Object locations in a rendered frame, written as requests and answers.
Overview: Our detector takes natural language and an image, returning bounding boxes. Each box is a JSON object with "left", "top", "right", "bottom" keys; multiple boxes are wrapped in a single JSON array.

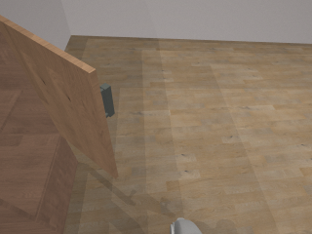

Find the handle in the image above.
[{"left": 100, "top": 83, "right": 115, "bottom": 118}]

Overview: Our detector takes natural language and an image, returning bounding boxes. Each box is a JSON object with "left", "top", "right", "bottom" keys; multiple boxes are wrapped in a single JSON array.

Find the robot right thigh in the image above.
[{"left": 170, "top": 219, "right": 202, "bottom": 234}]

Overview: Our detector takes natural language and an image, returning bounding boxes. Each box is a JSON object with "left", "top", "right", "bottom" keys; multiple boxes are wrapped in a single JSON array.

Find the cupboard door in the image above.
[{"left": 0, "top": 15, "right": 119, "bottom": 179}]

